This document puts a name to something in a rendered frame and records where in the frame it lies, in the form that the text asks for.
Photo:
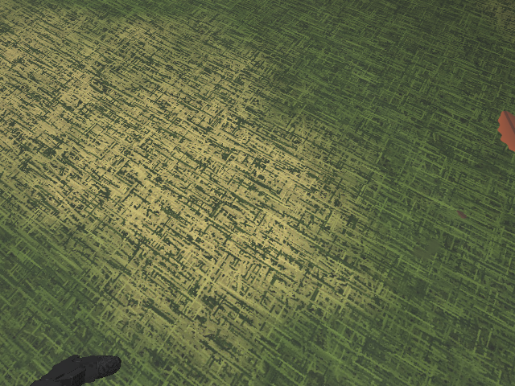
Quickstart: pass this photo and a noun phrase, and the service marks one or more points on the robot left hand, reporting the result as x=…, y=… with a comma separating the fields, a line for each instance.
x=75, y=371

